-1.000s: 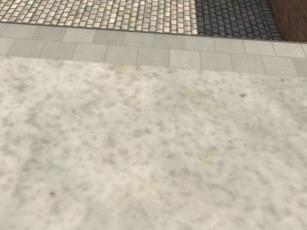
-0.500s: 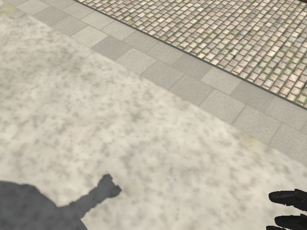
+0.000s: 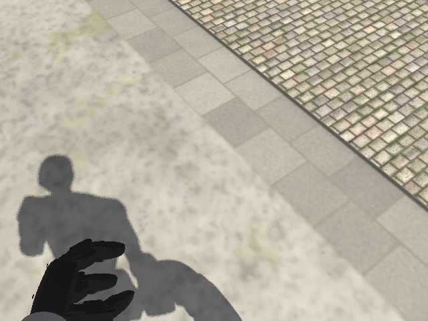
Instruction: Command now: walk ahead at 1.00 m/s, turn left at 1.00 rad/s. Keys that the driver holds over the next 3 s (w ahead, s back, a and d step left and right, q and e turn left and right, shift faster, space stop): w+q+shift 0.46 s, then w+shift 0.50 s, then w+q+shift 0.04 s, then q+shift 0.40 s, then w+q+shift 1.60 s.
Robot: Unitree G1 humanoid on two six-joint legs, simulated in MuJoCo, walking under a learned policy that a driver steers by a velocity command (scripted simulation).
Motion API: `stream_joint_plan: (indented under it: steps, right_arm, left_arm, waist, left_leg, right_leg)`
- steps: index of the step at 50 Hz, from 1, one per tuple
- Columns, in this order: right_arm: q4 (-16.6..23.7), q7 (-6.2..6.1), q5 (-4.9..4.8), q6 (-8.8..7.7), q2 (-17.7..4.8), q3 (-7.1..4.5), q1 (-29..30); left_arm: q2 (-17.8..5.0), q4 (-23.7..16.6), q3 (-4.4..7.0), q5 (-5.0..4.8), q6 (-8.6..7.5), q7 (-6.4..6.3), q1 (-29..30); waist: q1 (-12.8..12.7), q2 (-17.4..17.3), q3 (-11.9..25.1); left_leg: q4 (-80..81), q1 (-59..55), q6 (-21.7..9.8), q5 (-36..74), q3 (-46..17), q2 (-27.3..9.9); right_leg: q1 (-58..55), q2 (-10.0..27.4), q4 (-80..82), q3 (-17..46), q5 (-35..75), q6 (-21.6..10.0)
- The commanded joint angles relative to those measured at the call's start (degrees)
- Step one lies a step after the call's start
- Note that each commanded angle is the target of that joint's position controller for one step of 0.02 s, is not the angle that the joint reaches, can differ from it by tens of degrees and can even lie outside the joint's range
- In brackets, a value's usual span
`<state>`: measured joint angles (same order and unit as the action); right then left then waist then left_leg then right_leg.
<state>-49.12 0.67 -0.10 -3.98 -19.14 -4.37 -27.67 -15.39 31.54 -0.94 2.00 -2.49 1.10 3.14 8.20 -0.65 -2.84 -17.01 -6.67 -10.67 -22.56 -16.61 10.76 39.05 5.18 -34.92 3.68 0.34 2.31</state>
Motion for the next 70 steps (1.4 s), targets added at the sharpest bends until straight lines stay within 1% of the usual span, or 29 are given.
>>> stream_joint_plan:
  steps: [1,3,4,5,7,11,19,23,24,25,26,27,30,37,41,44,46,47,48,51,56,57,60,64,65,66,67,68,70]
  right_arm:
    - [3.63,-0.36,0.21,-0.81,-12.38,-2.96,4.73]
    - [5.55,0.06,0.93,-1.76,-8.89,-1.92,10.46]
    - [8.11,-0.45,-1.29,-1.57,1.39,0.76,4.18]
    - [8.83,-1.02,-0.2,-0.97,-3.71,1.03,6.06]
    - [8.02,0.19,1.84,0.59,-6.12,0.35,13.23]
    - [12.18,3.13,2.3,3.4,0.65,2.13,19.04]
    - [18.95,5.52,2.13,3.55,0.36,3.84,34.11]
    - [12.54,3.53,1.67,3.14,-5.19,1.21,14.61]
    - [8.28,2.46,1.93,2.95,-7.52,-0.35,1.76]
    - [6.6,0.83,-0.11,3.63,-9.73,-2.62,0.28]
    - [9.95,0.45,2.31,4.27,-15.93,-3.02,9.37]
    - [11.44,-0.51,2.57,4.87,-14.55,-3.11,4.17]
    - [7.36,-2.06,2.01,1.71,-7.82,-1.41,9.05]
    - [3.92,-0.16,0.29,-2.59,-4.38,0.04,7.57]
    - [1.19,-0.04,-0.45,-3.57,-6.09,-0.3,2.52]
    - [-0.35,-0.9,1.21,-2.81,-10.18,-0.94,1.4]
    - [-0.45,-1.66,3.15,-1.46,-11.02,-1.13,5.87]
    - [1.07,-1.54,2.49,-1.8,-5.01,0.46,4.93]
    - [2.9,-0.54,-0.67,-2.92,0.53,1.85,-1.61]
    - [3.58,-0.78,0.93,-2.1,-2.88,2.24,10.93]
    - [6.43,0.47,1.79,1.95,0.89,2.63,13.54]
    - [6.88,-0.29,-4.19,1.66,0.04,1.78,12.47]
    - [8.81,1.27,-1.09,0.36,0.6,1.73,18.38]
    - [8.05,2.56,-1.16,1.64,-5.22,-2.19,5.48]
    - [6.25,1.98,-1.05,2.27,-8.1,-3.93,-2.37]
    - [5.66,0.77,-1.46,2.76,-8.42,-4.24,-3.7]
    - [8.85,-0.03,-0.08,2.58,-10.3,-3.74,3.01]
    - [13.85,0.54,3.17,1.31,-13.93,-3.78,7.89]
    - [17.88,0.79,-0.54,1.67,-8.42,-3.16,16.16]
  left_arm:
    - [-9.96,-0.42,3.68,-0.67,-0.73,-1.4,-10.11]
    - [-16.61,4.76,6.81,0.29,-1.13,-3.67,-34.39]
    - [-19.58,5.01,7.14,2.89,-1.47,-3.56,-33.86]
    - [-17.14,4.23,7.63,1.69,-0.94,-2.93,-27.22]
    - [-7.94,4.59,5.65,1.15,-0.63,-2.41,-19.43]
    - [-3.53,11.77,4.33,-0.39,-2.36,-1.02,-24.65]
    - [-8.02,15.73,4.84,-0.5,-4.21,-1.23,-26.81]
    - [-15.52,14.13,6.51,-0.58,-1.36,-2.73,-25.66]
    - [-15.31,12.65,6.38,-0.36,-0.74,-2.65,-22.84]
    - [-13.42,12.25,6.5,-0.46,-0.36,-2.06,-20.48]
    - [-6.61,6.86,4.51,-0.19,-0.99,-1.36,-28.6]
    - [-9.42,4.26,4.36,-1.06,-2.22,-1.39,-23.69]
    - [-7.71,5.43,3.11,0.25,-2.09,-1.37,-19.56]
    - [-2.97,2.51,1.28,-0.04,-0.01,1.14,-8.12]
    - [-4.14,1.21,1.64,-0.99,-0.8,1.39,-2.51]
    - [-7.94,2.77,3.45,-0.36,-0.86,0.35,-8.99]
    - [-11.63,8.97,5.54,-0.58,-0.45,-1.53,-31.17]
    - [-16.78,10.97,7.2,0.79,-0.31,-2.61,-39.89]
    - [-19.04,11.7,7.78,1.11,-0.58,-1.41,-37.55]
    - [-5.89,10.47,5.4,0.94,-1.37,-0.34,-23.04]
    - [-5.03,14.7,4.1,-1.08,-4.7,0.46,-21.0]
    - [-4.99,10.93,4.25,-2.36,-5.42,-0.7,-10.47]
    - [-8.79,10.57,5.15,-2.79,-5.23,-3.59,-13.26]
    - [-12.49,8.56,6.58,-4.55,-2.37,-5.03,-11.51]
    - [-11.51,7.52,6.4,-4.71,-1.67,-4.72,-9.27]
    - [-7.55,7.44,5.47,-4.03,-1.4,-3.74,-9.04]
    - [-0.56,5.83,3.68,-0.98,-1.4,-2.34,-14.19]
    - [-3.66,3.7,3.05,-2.57,-2.21,-1.43,-24.02]
    - [-10.59,2.51,4.62,-2.54,-2.26,-1.9,-12.9]
  waist:
    - [-9.77,-0.89,7.54]
    - [-22.43,2.83,18.77]
    - [-15.46,19.36,25.24]
    - [-14.0,19.16,22.96]
    - [-12.3,5.19,7.39]
    - [-9.22,4.59,0.04]
    - [-7.77,2.18,-6.55]
    - [3.45,7.19,5.89]
    - [8.44,6.45,11.2]
    - [8.08,-2.77,11.77]
    - [-5.22,-11.94,15.19]
    - [-0.17,-4.25,23.3]
    - [-7.63,6.25,2.11]
    - [-7.64,2.67,-4.05]
    - [-4.71,1.57,-4.22]
    - [-8.78,-2.15,3.55]
    - [-21.22,-3.23,12.86]
    - [-22.82,4.59,18.68]
    - [-15.35,24.57,26.83]
    - [-12.02,-2.8,4.8]
    - [-5.67,3.68,-2.82]
    - [-4.25,11.75,-2.95]
    - [-7.39,5.53,1.69]
    - [-0.99,7.5,9.89]
    - [3.13,5.36,12.27]
    - [2.97,-3.9,8.42]
    - [-5.4,-20.32,6.59]
    - [-9.14,-18.31,25.18]
    - [-7.97,2.52,15.98]
  left_leg:
    - [-12.39,15.11,0.25,56.37,-7.73,-9.96]
    - [-44.52,28.32,2.52,39.46,-2.63,-5.15]
    - [-62.1,43.96,3.9,-8.81,3.62,-0.07]
    - [-65.81,49.91,3.2,-1.95,7.31,-4.4]
    - [-61.73,50.05,3.74,7.02,10.4,-10.77]
    - [-59.43,51.45,4.01,7.74,11.49,-15.44]
    - [-30.81,42.34,1.11,22.41,26.04,-11.33]
    - [-27.95,18.52,-2.51,13.88,27.32,-3.49]
    - [-23.07,2.51,-4.87,13.09,22.44,-3.66]
    - [-15.96,-9.5,-6.26,11.61,14.08,-7.16]
    - [-15.59,-19.22,-12.76,17.66,-12.73,-22.74]
    - [-4.95,-21.59,-17.54,6.02,-25.37,-26.08]
    - [3.05,7.31,-10.32,8.03,-14.18,-21.61]
    - [12.1,23.46,-5.6,21.81,5.49,-10.75]
    - [14.82,13.66,-3.11,37.58,6.44,-14.86]
    - [-0.38,1.14,-0.09,70.53,8.4,-17.31]
    - [-28.28,8.87,1.59,69.69,10.59,-16.16]
    - [-53.29,23.68,2.67,46.85,13.6,-10.53]
    - [-71.09,40.63,4.89,-1.51,9.23,0.48]
    - [-65.15,46.28,3.47,7.88,9.52,-11.45]
    - [-49.26,41.58,6.7,7.42,13.89,-12.59]
    - [-43.06,42.15,7.76,10.74,13.21,-14.02]
    - [-21.42,29.46,9.55,31.4,21.33,-10.1]
    - [-18.24,14.66,6.28,29.34,23.0,-4.88]
    - [-16.59,6.14,3.84,30.63,21.19,-4.63]
    - [-11.1,2.51,1.0,35.83,15.36,-7.25]
    - [-15.65,-0.59,-6.55,66.56,-2.4,-15.32]
    - [-5.58,-10.53,-20.07,50.02,-31.11,-29.63]
    - [0.28,2.51,-13.32,17.25,-26.41,-24.07]
  right_leg:
    - [-33.24,-6.73,2.6,-3.24,-4.04,-1.82]
    - [-59.12,3.62,2.11,5.02,-23.53,-3.81]
    - [-69.46,22.47,11.2,33.73,-36.41,-8.25]
    - [-62.53,22.35,19.05,46.8,-46.52,-9.93]
    - [-45.86,16.26,19.55,26.69,-37.23,-9.24]
    - [-35.71,12.47,22.81,5.78,-15.6,-6.01]
    - [-33.89,6.45,28.18,-20.39,26.81,-2.64]
    - [-39.24,10.23,-1.05,-19.94,64.86,-2.8]
    - [-31.46,10.57,-17.49,-18.25,58.18,-3.8]
    - [-17.86,0.48,-40.82,-18.17,9.79,-2.56]
    - [2.18,-4.05,-59.48,-13.09,-29.7,-0.53]
    - [7.61,-4.63,-62.06,-2.67,-25.7,-0.89]
    - [3.26,3.08,-44.85,-1.63,-20.67,-1.32]
    - [-6.3,3.98,-11.54,-6.06,-0.68,-0.94]
    - [-12.08,0.24,1.26,-8.2,12.06,-5.06]
    - [-19.76,-6.53,2.24,-9.91,-0.83,-7.67]
    - [-41.55,-5.97,1.68,-8.08,-10.39,-9.37]
    - [-55.48,4.93,0.64,4.95,-27.15,-12.08]
    - [-64.59,18.05,15.0,43.06,-35.26,-19.23]
    - [-40.14,14.21,20.01,23.48,-23.43,-15.88]
    - [-26.29,9.32,23.0,-4.44,29.89,-10.59]
    - [-25.72,5.28,23.14,-8.99,26.92,-8.56]
    - [-24.2,1.5,20.04,-16.13,25.89,-7.15]
    - [-30.57,3.89,1.72,-15.53,38.88,-4.44]
    - [-27.51,3.25,-10.49,-14.97,34.47,-3.19]
    - [-20.06,-2.48,-27.45,-13.93,-3.23,-0.34]
    - [-5.27,-11.98,-50.14,-10.88,-41.31,2.19]
    - [1.63,-14.01,-61.47,3.7,-39.57,2.05]
    - [2.39,-8.37,-50.19,5.9,-29.06,-0.51]
